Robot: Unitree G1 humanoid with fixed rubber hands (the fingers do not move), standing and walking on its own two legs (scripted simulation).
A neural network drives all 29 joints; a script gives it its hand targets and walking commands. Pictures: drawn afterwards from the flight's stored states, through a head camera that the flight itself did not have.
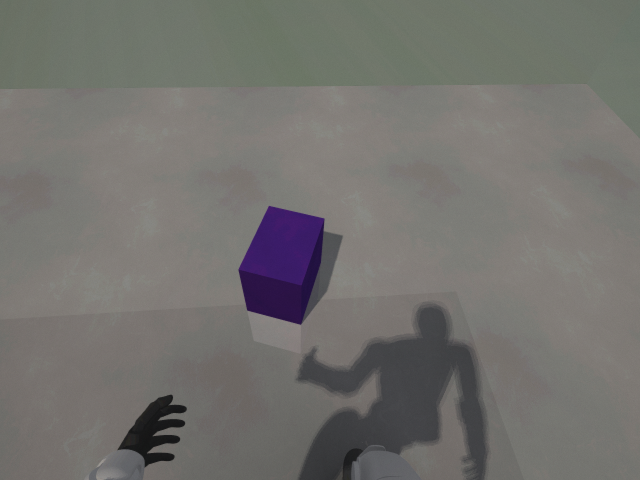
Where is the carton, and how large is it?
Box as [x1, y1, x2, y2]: [238, 206, 324, 324]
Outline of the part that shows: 269,206 238,269 247,310 300,324 320,263 324,218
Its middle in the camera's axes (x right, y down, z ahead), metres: -0.12 +0.10 +1.33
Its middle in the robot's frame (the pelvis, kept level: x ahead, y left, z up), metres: +0.84 +0.03 -0.64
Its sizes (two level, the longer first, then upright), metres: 0.274 0.198 0.261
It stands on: the floor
